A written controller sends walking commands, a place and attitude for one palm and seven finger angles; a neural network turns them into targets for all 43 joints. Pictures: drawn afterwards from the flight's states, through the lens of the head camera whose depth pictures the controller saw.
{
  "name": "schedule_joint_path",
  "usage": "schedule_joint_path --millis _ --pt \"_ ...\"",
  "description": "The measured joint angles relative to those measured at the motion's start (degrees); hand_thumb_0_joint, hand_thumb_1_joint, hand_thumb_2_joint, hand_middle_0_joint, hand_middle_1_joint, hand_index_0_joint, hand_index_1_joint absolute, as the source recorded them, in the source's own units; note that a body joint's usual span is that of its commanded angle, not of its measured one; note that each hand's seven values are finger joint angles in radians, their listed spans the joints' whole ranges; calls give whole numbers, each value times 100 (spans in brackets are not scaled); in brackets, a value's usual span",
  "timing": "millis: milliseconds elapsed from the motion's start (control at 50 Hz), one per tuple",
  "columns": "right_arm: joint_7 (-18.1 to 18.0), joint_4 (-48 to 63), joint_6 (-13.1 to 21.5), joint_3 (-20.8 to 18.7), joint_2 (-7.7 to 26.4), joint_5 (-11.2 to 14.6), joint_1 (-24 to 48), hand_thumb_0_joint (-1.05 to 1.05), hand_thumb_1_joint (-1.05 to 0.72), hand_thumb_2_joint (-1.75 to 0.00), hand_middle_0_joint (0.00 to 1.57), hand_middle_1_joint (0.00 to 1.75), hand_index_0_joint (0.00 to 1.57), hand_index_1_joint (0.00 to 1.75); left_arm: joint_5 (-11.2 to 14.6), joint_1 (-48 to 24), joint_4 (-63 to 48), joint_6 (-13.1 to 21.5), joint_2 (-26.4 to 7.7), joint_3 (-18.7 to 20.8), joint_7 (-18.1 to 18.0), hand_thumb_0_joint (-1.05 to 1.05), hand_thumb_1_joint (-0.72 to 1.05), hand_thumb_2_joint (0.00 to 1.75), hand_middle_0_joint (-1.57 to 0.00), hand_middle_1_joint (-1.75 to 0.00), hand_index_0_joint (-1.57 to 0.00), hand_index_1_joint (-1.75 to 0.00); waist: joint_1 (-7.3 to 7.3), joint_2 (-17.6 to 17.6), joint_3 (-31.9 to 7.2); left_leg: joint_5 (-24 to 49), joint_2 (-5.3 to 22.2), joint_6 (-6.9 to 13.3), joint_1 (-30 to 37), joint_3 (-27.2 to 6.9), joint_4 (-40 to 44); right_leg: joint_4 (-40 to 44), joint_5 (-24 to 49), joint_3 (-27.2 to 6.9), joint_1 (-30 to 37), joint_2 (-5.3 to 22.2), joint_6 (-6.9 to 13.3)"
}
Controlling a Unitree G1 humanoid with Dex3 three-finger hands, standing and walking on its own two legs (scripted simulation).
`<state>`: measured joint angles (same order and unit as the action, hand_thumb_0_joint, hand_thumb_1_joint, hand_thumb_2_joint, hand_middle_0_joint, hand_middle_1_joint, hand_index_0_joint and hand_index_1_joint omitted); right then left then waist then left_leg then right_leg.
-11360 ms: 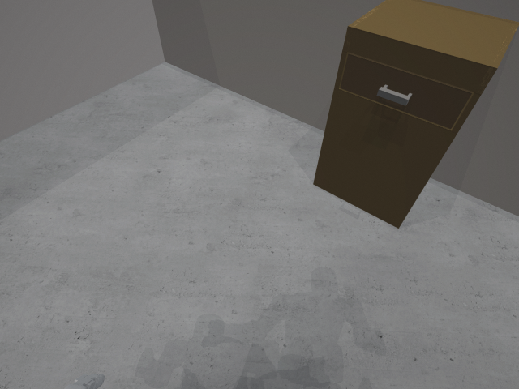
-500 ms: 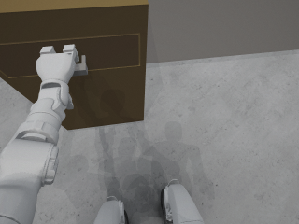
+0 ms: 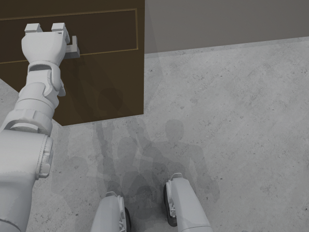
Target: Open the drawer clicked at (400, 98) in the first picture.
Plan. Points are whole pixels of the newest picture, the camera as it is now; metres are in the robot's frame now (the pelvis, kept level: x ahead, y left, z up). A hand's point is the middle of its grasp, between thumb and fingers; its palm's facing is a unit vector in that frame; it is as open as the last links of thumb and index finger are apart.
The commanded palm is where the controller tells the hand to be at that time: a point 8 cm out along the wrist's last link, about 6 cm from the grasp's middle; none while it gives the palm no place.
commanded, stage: lower the fingers behind the handle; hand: left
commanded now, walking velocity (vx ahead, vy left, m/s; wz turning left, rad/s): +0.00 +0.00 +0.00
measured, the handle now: (57, 46) +0.61 +0.18 +0.01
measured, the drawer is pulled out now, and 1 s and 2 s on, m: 0.00 0.00 0.00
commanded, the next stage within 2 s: lift the fingers back up to retry in 0.28 s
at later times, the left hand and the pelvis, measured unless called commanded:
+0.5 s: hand (55, 61) +0.56 +0.18 +0.01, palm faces -0.03 +0.03 -1.00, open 13.8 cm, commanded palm +0.54 +0.19 +0.06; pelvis -0.01 +0.00 +0.00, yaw +0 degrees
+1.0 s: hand (42, 49) +0.56 +0.19 +0.06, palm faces -0.09 -0.02 -1.00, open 13.7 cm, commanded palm +0.54 +0.19 +0.12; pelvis +0.04 +0.00 +0.06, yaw +0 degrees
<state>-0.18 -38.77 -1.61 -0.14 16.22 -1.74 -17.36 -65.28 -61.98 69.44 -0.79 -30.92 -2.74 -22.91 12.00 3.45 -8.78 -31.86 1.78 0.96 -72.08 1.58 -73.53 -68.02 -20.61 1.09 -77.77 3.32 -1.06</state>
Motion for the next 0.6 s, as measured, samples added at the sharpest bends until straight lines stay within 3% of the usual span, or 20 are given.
schedule_joint_path --millis 400,600 --pt "-54 -36 101 59 -17 44 -134 0 -90 -90 20 30 20 30 85 -170 17 -3 -138 -5 191 0 -49 30 -27 -133 -32 -120 17 53 34 42 11 -24 -200 -31 -104 -82 51 17 -188 -15 29" --pt "-65 -43 109 -7 -47 27 -103 0 -90 -90 20 30 20 30 119 27 -179 46 -116 110 317 0 -49 30 -29 -130 -32 -120 -11 53 108 103 28 -49 77 -48 177 188 93 47 96 -41 41"
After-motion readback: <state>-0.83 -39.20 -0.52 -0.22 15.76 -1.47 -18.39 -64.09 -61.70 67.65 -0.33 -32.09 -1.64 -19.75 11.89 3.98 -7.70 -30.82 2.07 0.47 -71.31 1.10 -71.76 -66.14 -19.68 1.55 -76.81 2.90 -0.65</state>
